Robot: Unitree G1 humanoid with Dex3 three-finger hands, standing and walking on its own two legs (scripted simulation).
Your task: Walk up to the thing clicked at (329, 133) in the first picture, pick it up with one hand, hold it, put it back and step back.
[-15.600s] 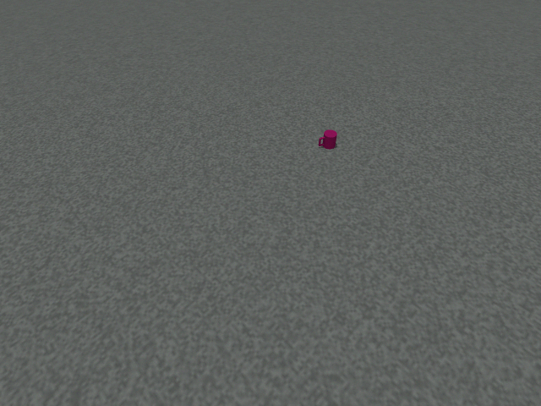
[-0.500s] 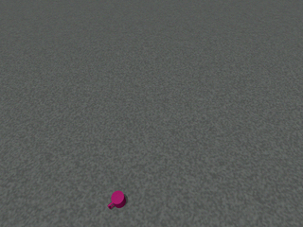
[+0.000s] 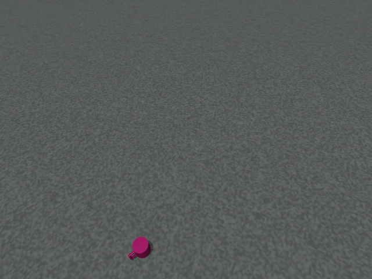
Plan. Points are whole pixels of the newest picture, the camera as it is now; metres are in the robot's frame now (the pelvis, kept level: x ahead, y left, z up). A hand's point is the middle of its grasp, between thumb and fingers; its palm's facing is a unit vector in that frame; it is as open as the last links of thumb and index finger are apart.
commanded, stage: stand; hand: left
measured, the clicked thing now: (139, 249) +0.40 +0.27 -0.74
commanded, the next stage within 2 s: none
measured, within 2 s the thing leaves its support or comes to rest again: neither
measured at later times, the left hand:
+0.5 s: hand out of the picture +0.05 +0.24 -0.16, palm faces -0.02 -0.94 -0.35, open 7.4 cm
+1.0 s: hand out of the picture +0.07 +0.24 -0.15, palm faces -0.04 -0.94 -0.35, open 7.4 cm
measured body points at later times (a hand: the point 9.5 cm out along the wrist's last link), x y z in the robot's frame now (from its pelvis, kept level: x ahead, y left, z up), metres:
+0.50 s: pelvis -0.02 -0.01 +0.00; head -0.01 -0.02 +0.45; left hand +0.06 +0.29 -0.13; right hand +0.06 -0.31 -0.14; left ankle -0.01 +0.12 -0.75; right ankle +0.00 -0.13 -0.75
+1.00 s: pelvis +0.00 -0.02 +0.00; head +0.01 -0.02 +0.45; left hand +0.08 +0.29 -0.13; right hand +0.06 -0.32 -0.14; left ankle -0.01 +0.12 -0.75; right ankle +0.00 -0.13 -0.75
